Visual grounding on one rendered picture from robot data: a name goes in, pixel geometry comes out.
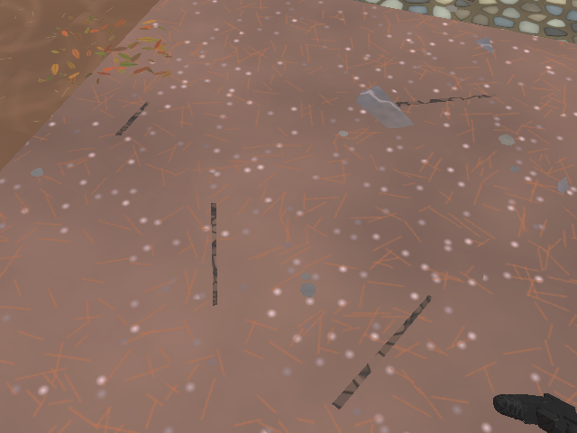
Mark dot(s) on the right robot hand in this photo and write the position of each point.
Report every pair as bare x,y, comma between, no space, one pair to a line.
549,413

